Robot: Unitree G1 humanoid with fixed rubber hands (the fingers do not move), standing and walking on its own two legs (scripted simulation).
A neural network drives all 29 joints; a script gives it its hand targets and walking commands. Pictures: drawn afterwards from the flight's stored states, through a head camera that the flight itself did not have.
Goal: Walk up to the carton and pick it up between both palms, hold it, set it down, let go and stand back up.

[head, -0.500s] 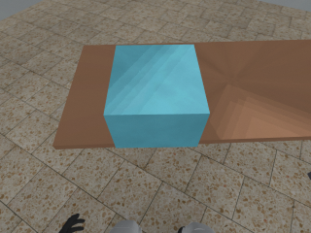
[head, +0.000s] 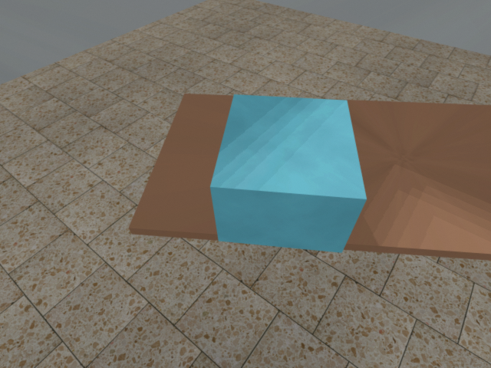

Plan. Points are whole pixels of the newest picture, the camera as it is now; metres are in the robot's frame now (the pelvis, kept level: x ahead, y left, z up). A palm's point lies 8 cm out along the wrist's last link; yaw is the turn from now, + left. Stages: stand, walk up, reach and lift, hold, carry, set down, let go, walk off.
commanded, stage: walk up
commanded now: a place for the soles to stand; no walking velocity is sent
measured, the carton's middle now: (284, 168) +0.54 -0.07 -0.03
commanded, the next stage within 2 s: reach and lift in 1.18 s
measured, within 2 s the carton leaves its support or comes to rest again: neither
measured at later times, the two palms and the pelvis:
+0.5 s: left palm out of the picture +0.09 +0.25 -0.13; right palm out of the picture +0.07 -0.24 -0.13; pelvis +0.03 +0.01 +0.00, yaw +0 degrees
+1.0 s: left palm out of the picture +0.04 +0.25 -0.13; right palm out of the picture +0.06 -0.25 -0.13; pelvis +0.02 +0.00 +0.00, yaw +1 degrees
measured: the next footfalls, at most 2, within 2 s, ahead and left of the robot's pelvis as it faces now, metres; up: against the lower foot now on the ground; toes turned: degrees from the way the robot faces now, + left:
none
